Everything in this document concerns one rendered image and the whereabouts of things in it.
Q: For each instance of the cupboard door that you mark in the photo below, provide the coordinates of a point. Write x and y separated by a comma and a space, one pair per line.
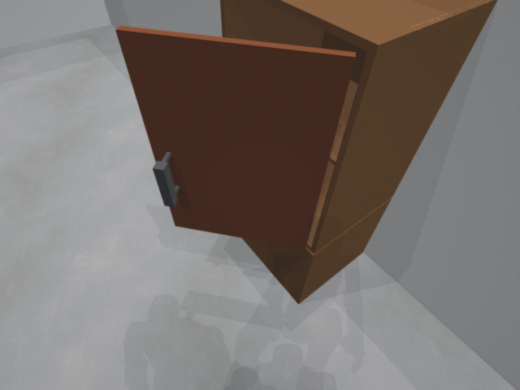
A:
250, 126

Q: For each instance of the handle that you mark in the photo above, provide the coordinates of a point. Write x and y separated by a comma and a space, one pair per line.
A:
165, 183

